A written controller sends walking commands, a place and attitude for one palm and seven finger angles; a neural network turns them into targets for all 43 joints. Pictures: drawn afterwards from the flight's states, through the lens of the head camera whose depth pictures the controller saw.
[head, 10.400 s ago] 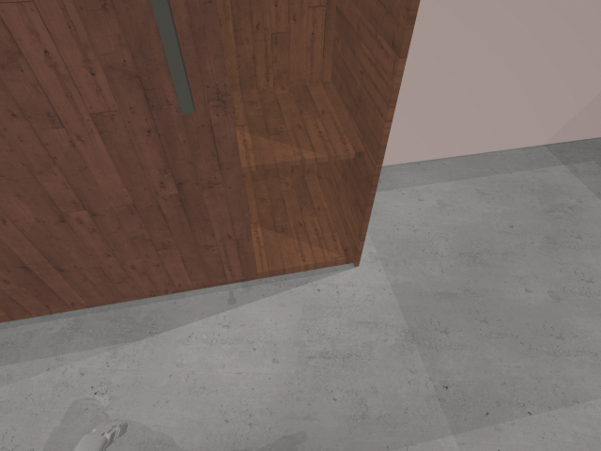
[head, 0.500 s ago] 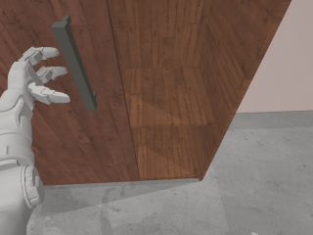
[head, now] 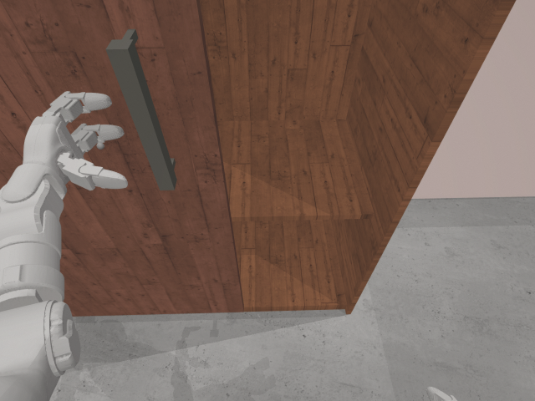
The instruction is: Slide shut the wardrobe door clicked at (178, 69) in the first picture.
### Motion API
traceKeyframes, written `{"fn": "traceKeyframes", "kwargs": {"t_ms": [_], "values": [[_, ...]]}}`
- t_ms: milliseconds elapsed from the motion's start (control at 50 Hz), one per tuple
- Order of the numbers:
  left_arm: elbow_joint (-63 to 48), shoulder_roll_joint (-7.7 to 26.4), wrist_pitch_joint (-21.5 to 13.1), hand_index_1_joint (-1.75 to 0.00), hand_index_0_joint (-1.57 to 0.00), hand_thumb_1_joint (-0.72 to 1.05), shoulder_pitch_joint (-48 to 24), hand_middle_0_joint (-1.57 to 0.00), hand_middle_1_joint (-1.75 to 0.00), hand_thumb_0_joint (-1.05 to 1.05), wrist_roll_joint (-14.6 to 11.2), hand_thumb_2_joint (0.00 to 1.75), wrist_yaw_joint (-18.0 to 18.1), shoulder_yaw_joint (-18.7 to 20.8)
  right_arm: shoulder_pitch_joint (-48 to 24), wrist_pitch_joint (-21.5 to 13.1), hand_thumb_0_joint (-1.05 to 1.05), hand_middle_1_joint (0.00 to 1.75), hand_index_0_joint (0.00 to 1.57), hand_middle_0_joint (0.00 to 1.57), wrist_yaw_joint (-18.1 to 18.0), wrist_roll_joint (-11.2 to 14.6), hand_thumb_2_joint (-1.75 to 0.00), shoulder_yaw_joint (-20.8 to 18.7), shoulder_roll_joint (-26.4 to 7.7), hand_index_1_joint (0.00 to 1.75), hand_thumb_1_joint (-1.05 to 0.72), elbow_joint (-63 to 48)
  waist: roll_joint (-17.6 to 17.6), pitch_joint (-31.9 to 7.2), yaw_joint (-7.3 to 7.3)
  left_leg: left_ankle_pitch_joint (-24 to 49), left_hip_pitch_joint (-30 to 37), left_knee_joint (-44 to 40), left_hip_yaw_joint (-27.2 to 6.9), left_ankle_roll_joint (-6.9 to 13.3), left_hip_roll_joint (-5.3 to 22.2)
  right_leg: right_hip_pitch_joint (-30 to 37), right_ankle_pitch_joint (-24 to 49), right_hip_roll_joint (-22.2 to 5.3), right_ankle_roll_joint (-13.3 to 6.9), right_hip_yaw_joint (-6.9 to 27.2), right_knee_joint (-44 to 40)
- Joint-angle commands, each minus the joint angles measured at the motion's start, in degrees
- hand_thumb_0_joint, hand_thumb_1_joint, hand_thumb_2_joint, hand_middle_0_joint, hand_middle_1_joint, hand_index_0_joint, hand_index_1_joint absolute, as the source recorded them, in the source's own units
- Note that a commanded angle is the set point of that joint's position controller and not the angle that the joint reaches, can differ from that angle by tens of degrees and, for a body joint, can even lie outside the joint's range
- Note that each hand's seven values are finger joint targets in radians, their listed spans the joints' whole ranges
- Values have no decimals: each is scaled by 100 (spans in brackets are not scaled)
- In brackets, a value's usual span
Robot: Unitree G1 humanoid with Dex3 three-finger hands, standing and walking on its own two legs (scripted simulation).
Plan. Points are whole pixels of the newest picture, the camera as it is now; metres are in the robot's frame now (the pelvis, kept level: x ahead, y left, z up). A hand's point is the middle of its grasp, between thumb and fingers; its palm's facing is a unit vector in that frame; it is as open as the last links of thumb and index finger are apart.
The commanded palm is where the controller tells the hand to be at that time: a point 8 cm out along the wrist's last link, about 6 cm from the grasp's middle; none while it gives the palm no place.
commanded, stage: move the hooked fingers beside the handle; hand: left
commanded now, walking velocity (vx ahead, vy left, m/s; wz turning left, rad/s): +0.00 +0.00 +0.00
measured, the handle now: (152, 119) +0.49 +0.19 +0.17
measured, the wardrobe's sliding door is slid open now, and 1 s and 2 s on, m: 0.39 0.39 0.39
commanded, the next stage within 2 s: feel for the door with the fingertips in 1.16 s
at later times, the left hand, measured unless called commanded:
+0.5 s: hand (101, 134) +0.43 +0.24 +0.19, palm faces +0.04 -1.00 -0.01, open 14.0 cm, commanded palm +0.40 +0.29 +0.17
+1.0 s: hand (98, 144) +0.42 +0.25 +0.18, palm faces +0.03 -1.00 +0.00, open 14.0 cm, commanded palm +0.40 +0.30 +0.17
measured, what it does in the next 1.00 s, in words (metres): stands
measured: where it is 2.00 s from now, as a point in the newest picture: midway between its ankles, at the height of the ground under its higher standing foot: outside the picture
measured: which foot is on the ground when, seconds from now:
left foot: down 0.00-1.00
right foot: down 0.00-1.00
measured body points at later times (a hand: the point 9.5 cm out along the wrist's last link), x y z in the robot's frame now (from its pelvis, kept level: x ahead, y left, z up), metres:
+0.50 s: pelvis -0.01 +0.00 +0.00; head +0.02 -0.01 +0.45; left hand +0.42 +0.29 +0.19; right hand +0.05 -0.28 -0.11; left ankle +0.00 +0.10 -0.74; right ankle -0.03 -0.12 -0.74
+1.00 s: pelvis +0.00 +0.00 +0.00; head +0.02 -0.01 +0.45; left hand +0.42 +0.30 +0.18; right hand +0.08 -0.27 -0.11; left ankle +0.00 +0.10 -0.74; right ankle -0.03 -0.12 -0.74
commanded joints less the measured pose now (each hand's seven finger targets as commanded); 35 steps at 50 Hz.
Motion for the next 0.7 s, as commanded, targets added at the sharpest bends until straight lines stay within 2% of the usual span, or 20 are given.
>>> {"fn": "traceKeyframes", "kwargs": {"t_ms": [0, 20, 40, 80, 100, 120, 180, 220, 240, 260, 320, 340, 380, 460, 480, 500, 540, 580, 660, 680], "values": [[-1710, 1819, -593, -120, -30, -50, -2785, -30, -120, 0, -117, 30, 222, 482, 115, -293, 0, 30, 20, 20, -42, -52, -90, -309, -832, 30, -90, -593, 249, -2127, -56, 2151, 1857, -138, -419, 71, 53, 27, 1982, 116, -113, 68, -187], [-1731, 1648, -607, -120, -30, -50, -2843, -30, -120, 0, -139, 30, 226, 342, 64, -304, 0, 30, 20, 20, -47, -48, -90, -283, -812, 30, -90, -604, 311, -2101, -71, 2187, 1883, -165, -407, 60, 54, 41, 2015, 107, -111, 66, -186], [-1540, 1577, -574, -120, -30, -50, -2828, -30, -120, 0, -176, 30, 237, 340, 40, -318, 0, 30, 20, 20, -52, -38, -90, -272, -797, 30, -90, -575, 133, -1950, -83, 2068, 1800, -186, -409, 66, 53, 32, 1973, 109, -103, 54, -214], [-1225, 1631, -496, -120, -30, -50, -2716, -30, -120, 0, -147, 30, 233, 346, 27, -309, 0, 30, 20, 20, -58, -36, -90, -239, -801, 30, -90, -548, 193, -1624, -38, 1835, 1536, -234, -352, 83, 24, 34, 1840, 90, -120, 68, -265], [-927, 1735, -408, -120, -30, -50, -2533, -30, -120, 0, -93, 30, 238, 443, 25, -300, 0, 30, 20, 20, -59, -18, -90, -232, -823, 30, -90, -553, 13, -1467, -15, 1671, 1382, -279, -349, 88, 27, -7, 1770, 95, -108, 61, -268], [-734, 1664, -330, -120, -30, -50, -2590, -30, -120, 0, -32, 30, 216, 276, 0, -281, 0, 30, 20, 20, -77, 1, -90, -214, -826, 30, -90, -561, 95, -1252, -51, 1496, 1212, -306, -298, 87, 13, -82, 1674, 71, -100, 76, -280], [-501, 1699, -271, -120, -30, -50, -2594, -30, -120, 0, 44, 30, 201, 239, 78, -247, 0, 30, 20, 20, -77, -16, -90, -215, -839, 30, -90, -585, 2, -1184, -51, 1356, 1039, -287, -278, 96, -4, -64, 1598, 43, -106, 80, -291], [-550, 1736, -361, -120, -30, -50, -2763, -30, -120, 0, 21, 30, 151, 246, 80, -249, 0, 30, 20, 20, -84, -15, -90, -222, -848, 30, -90, -621, -91, -1349, -99, 1366, 1109, -256, -279, 107, -9, -60, 1657, 55, -84, 111, -271], [-595, 1929, -443, -120, -30, -50, -2761, -30, -120, 0, -16, 30, 137, 438, 98, -249, 0, 30, 20, 20, -91, -28, -90, -229, -856, 30, -90, -625, -103, -1519, -47, 1371, 1113, -238, -276, 109, -13, 33, 1671, 62, -84, 131, -261], [-691, 1842, -539, -120, -30, -50, -2954, -30, -120, 0, -44, 30, 97, 324, 103, -251, 0, 30, 20, 20, -102, -24, -90, -222, -853, 30, -90, -629, -137, -1605, -120, 1360, 1173, -240, -299, 107, -1, 19, 1639, 72, -78, 129, -243], [-949, 1931, -859, -120, -30, -50, -3412, -30, -120, 0, -66, 30, 51, 350, 160, -300, 0, 30, 20, 20, -106, -37, -90, -246, -849, 30, -90, -538, 188, -1843, -191, 1441, 1454, -183, -341, 105, 20, -76, 1585, 96, -85, 161, -244], [-1178, 1852, -952, -120, -30, -50, -3595, -30, -120, 0, -59, 30, 37, 249, 149, -332, 0, 30, 20, 20, -100, -40, -90, -243, -835, 30, -90, -526, 497, -1958, -209, 1582, 1660, -167, -364, 81, 20, -122, 1640, 93, -99, 162, -234], [-1226, 1829, -966, -120, -30, -50, -3387, -30, -120, 0, -66, 30, 38, 251, 196, -352, 0, 30, 20, 20, -84, -54, -90, -253, -844, 30, -90, -491, 612, -2109, -162, 1741, 1807, -140, -395, 67, 29, -77, 1665, 92, -127, 142, -241], [-696, 1599, -640, -120, -30, -50, -2860, -30, -120, 0, -156, 30, -9, 213, 214, -357, 0, 30, 20, 20, -76, -12, -90, -260, -864, 30, -90, -429, 271, -1695, -118, 1655, 1495, -229, -386, 71, 25, -120, 1715, 108, -107, 76, -268], [-474, 1668, -524, -120, -30, -50, -2574, -30, -120, 0, -155, 30, 13, 304, 251, -320, 0, 30, 20, 20, -73, -20, -90, -267, -891, 30, -90, -426, 58, -1631, -39, 1578, 1298, -240, -356, 87, 21, -16, 1682, 100, -116, 54, -268], [-278, 1663, -406, -120, -30, -50, -2517, -30, -120, 0, -123, 30, 14, 273, 231, -309, 0, 30, 20, 20, -71, -5, -90, -250, -908, 30, -90, -448, 81, -1412, -57, 1456, 1125, -269, -310, 96, 4, -90, 1675, 93, -93, 71, -277], [-81, 1767, -277, -120, -30, -50, -2468, -30, -120, 0, -65, 30, 47, 322, 282, -269, 0, 30, 20, 20, -69, -10, -90, -262, -935, 30, -90, -484, -205, -1222, -53, 1285, 869, -293, -277, 117, -9, -112, 1588, 81, -67, 62, -286], [-344, 1989, -356, -120, -30, -50, -2393, -30, -120, 0, -10, 30, 112, 479, 283, -230, 0, 30, 20, 20, -60, -33, -90, -275, -932, 30, -90, -552, -109, -1385, 18, 1415, 864, -240, -229, 128, -17, 66, 1707, 60, -83, 101, -248], [-1343, 2503, -847, -120, -30, -50, -2735, -30, -120, 0, 20, 30, 205, 939, 268, -250, 0, 30, 20, 20, -44, -72, -90, -314, -884, 30, -90, -664, 196, -2241, 48, 1999, 1410, -147, -264, 124, 10, 376, 2169, 100, -79, 169, -111], [-1498, 2468, -944, -120, -30, -50, -2785, -30, -120, 0, -30, 30, 196, 887, 260, -230, 0, 30, 20, 20, -45, -82, -90, -304, -878, 30, -90, -645, 202, -2273, 2, 2075, 1449, -116, -248, 132, 23, 426, 2242, 96, -80, 180, -116]]}}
